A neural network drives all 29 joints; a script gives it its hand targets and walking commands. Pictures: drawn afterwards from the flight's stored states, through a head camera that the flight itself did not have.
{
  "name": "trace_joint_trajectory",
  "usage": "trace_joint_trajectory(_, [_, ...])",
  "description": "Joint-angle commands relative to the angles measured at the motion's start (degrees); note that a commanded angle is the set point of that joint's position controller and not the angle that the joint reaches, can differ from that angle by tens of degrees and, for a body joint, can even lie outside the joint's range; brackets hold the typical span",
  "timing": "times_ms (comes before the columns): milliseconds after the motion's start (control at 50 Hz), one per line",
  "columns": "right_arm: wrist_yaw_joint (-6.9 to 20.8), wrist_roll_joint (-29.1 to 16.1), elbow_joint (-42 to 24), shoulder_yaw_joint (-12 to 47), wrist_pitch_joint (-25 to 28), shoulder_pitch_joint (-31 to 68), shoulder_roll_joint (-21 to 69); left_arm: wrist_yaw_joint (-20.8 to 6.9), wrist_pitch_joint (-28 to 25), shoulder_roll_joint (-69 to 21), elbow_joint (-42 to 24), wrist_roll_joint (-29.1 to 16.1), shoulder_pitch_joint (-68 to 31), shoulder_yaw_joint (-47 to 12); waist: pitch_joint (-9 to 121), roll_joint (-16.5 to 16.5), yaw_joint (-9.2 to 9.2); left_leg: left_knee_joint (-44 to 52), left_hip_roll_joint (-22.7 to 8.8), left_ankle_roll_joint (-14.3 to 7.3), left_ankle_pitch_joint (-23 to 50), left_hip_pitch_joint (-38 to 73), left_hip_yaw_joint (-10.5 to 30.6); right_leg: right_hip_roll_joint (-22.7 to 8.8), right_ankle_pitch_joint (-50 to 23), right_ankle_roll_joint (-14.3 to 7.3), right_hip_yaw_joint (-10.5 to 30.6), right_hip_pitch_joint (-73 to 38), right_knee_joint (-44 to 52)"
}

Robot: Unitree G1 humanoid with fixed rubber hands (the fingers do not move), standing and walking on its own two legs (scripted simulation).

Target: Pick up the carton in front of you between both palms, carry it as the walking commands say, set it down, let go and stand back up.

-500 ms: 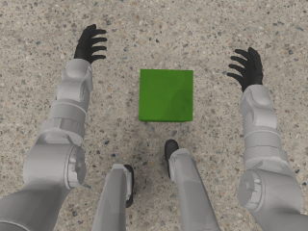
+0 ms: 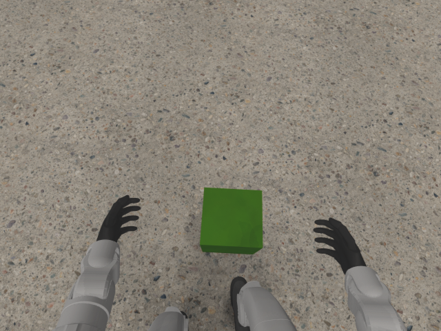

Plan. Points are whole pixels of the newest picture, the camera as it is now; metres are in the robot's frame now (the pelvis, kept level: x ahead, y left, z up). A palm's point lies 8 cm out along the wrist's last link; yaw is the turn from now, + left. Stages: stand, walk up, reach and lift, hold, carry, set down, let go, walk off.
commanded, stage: let go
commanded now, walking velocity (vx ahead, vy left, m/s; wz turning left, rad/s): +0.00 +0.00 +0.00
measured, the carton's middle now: (230, 223) +0.40 -0.07 -0.62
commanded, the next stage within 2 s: stand in 0.74 s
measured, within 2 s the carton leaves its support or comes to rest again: neither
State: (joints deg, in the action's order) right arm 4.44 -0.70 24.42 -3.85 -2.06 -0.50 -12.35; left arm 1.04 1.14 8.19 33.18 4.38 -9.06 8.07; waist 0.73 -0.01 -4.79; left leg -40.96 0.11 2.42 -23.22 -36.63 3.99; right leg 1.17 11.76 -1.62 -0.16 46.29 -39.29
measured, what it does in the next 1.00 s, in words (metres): stands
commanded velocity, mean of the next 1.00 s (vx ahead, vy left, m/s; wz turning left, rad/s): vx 0.00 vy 0.00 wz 0.00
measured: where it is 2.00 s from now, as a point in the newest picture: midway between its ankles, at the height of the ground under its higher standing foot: outside the picture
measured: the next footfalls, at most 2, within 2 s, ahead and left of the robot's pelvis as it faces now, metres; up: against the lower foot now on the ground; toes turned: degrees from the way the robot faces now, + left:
none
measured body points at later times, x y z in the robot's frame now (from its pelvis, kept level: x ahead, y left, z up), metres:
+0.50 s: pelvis +0.03 +0.04 +0.03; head +0.05 +0.04 +0.48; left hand +0.20 +0.28 -0.04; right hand +0.20 -0.19 -0.05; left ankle -0.04 +0.15 -0.71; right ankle +0.06 -0.10 -0.71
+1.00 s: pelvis +0.04 +0.02 +0.02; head +0.05 +0.00 +0.47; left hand +0.17 +0.32 -0.06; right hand +0.17 -0.26 -0.08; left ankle -0.05 +0.15 -0.71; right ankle +0.06 -0.10 -0.71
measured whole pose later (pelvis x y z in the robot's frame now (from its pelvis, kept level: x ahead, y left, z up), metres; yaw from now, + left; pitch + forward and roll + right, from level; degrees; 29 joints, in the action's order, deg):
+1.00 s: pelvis +0.04 +0.02 +0.02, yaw +0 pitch +0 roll -1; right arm -0.7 2.4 34.8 -3.1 -2.1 -14.9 -19.7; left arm 0.2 0.8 18.2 41.7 2.8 10.7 3.2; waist -0.7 3.7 0.0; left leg -30.4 0.3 0.5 -23.7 -6.8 4.3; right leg 0.6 14.8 -0.1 -0.3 17.5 -32.0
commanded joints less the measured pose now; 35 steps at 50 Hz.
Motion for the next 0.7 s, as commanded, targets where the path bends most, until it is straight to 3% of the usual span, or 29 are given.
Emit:
trace_joint_trajectory(0, [-0.8, -0.2, -7.9, 0.0, 1.6, -5.8, -3.9, -0.8, -2.0, 5.5, -5.4, -0.3, 4.4, 0.3, 21.3, -3.2, 1.13, 10.9, 3.4, -2.4, 5.5, -8.3, -4.6, -1.2, -22.7, 3.0, 4.2, -48.6, 3.7])
trace_joint_trajectory(120, [-1.1, -0.3, -9.1, 0.8, 1.5, -11.4, -4.6, -1.7, -2.4, 6.1, -8.9, -1.3, 12.6, -1.3, 11.3, 0.8, 2.86, 17.8, 2.1, -2.2, 10.2, 5.3, -3.5, 0.2, -20.6, 2.9, 1.9, -51.0, 9.6])
trace_joint_trajectory(240, [-0.9, -0.2, -7.6, 0.2, 0.0, -12.2, -5.9, -3.4, -0.9, 7.0, -11.7, -2.4, 17.3, -2.9, 3.4, 3.7, 4.34, 23.5, 0.6, -2.1, 12.0, 9.9, -2.3, 1.8, -17.8, 3.0, 0.4, -55.7, 12.5])
trace_joint_trajectory(460, [-0.8, 1.3, -5.6, -1.2, -4.0, -12.4, -6.7, -4.8, 3.2, 7.8, -14.0, -4.1, 18.1, -5.2, -3.8, 2.0, 3.6, 25.5, -0.9, -2.3, 14.4, 11.2, -0.6, 2.9, -16.7, 2.6, -0.5, -59.0, 12.3])
trace_joint_trajectory(520, [-0.7, 1.4, -6.0, -1.3, -4.4, -12.1, -6.5, -4.6, 3.8, 8.0, -14.0, -3.8, 18.7, -4.9, -3.4, 2.4, 4.09, 24.7, -0.7, -2.0, 17.4, 12.4, -0.6, 2.7, -17.8, 2.3, -0.3, -59.1, 12.1])
trace_joint_trajectory(540, [-2.2, 2.5, -8.3, -1.9, -7.2, -10.6, -8.7, -3.3, 2.3, 8.0, -10.1, -4.6, 21.5, -4.9, -0.4, 2.2, 4.04, 21.4, -0.9, -1.5, 24.3, 16.4, -0.7, 4.6, -16.0, 2.5, -0.9, -56.1, 10.3])
trace_joint_trajectory(560, [-2.7, 2.3, -7.3, -1.1, -7.9, -12.2, -8.3, -2.7, 2.0, 8.1, -10.9, -4.3, 20.9, -5.0, -0.2, 3.5, 4.26, 20.1, -0.5, -0.8, 27.2, 17.1, -1.0, 4.3, -16.0, 2.1, -0.8, -54.5, 10.4])
trace_joint_trajectory(680, [-4.0, 1.4, -7.5, -0.2, -8.6, -12.6, -6.9, -1.9, 2.1, 8.7, -11.3, -4.5, 20.1, -5.4, 1.0, 3.6, 4.52, 18.7, 0.2, -0.7, 29.2, 17.6, -1.1, 3.7, -18.9, 1.9, 0.2, -51.2, 10.1])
